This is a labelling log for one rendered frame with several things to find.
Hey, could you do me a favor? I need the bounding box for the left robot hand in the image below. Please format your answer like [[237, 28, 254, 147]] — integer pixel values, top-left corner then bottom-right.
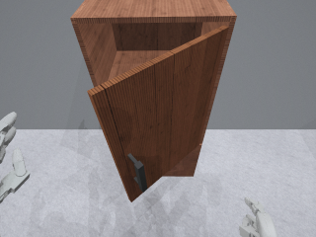
[[0, 112, 31, 203]]

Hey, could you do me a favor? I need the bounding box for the right robot hand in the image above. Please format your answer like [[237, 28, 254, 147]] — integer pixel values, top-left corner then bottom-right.
[[239, 197, 278, 237]]

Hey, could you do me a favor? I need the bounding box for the handle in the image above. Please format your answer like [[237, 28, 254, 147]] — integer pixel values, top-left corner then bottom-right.
[[127, 153, 148, 193]]

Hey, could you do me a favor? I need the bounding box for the cupboard door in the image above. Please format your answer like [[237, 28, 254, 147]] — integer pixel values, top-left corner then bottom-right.
[[87, 25, 229, 202]]

